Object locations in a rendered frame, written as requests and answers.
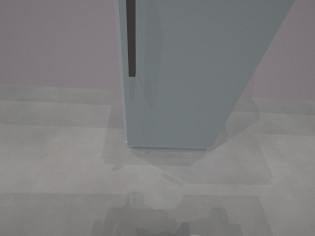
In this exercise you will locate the fridge door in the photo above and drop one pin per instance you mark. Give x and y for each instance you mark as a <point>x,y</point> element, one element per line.
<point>194,59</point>

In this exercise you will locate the handle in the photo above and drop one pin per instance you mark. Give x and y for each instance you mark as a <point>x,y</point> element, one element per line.
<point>131,36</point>

